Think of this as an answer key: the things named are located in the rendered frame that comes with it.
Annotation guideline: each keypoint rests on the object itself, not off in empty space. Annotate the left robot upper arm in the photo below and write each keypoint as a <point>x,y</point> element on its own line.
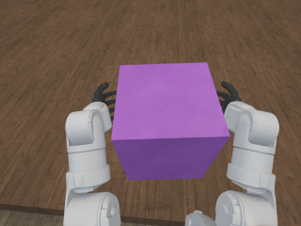
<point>93,209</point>

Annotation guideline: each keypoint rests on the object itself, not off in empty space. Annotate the right robot shin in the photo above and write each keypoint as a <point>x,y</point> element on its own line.
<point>197,211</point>

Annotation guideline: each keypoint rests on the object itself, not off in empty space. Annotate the right robot thigh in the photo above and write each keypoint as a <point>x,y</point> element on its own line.
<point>198,219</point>

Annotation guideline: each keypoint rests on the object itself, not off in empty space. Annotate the right robot upper arm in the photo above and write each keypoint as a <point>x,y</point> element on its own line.
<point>235,208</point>

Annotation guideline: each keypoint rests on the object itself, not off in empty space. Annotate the carton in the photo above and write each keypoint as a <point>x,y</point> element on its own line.
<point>168,121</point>

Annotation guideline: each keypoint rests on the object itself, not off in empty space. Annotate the left robot forearm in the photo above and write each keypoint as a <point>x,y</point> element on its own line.
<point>85,138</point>

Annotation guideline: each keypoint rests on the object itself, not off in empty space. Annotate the right robot forearm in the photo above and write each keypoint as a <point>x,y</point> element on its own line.
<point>255,140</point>

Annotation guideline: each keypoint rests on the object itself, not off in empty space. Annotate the right robot hand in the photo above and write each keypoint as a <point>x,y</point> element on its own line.
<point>228,99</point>

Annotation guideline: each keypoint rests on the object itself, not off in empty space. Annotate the left robot hand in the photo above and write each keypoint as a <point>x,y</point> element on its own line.
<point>99,97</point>

